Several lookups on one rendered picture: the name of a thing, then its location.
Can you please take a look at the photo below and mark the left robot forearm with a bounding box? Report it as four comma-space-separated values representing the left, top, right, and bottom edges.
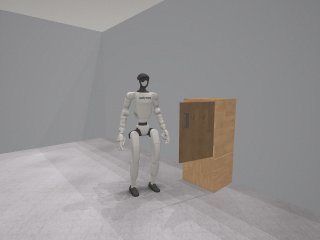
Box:
156, 112, 166, 130

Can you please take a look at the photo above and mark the robot left shin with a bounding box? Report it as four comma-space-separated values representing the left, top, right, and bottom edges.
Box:
150, 161, 160, 185

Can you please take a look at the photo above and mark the left robot hand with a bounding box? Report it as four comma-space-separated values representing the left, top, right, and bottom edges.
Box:
161, 129, 170, 144

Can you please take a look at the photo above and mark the robot left upper arm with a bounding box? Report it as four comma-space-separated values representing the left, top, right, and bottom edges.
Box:
151, 92, 161, 115

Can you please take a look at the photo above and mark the left robot foot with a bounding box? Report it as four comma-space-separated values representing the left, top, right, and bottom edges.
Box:
148, 182, 160, 193

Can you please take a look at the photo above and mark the robot right upper arm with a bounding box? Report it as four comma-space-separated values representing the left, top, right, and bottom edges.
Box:
123, 92, 135, 116

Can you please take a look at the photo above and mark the cupboard door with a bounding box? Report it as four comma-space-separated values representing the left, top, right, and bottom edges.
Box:
179, 101, 215, 163

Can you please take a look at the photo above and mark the right robot forearm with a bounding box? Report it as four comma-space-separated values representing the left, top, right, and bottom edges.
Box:
118, 109, 127, 134

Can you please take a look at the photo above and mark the right robot hand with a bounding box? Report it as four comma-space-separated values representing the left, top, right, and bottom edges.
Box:
117, 133, 126, 150

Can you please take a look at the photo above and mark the handle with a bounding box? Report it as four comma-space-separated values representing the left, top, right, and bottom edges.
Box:
183, 113, 189, 129

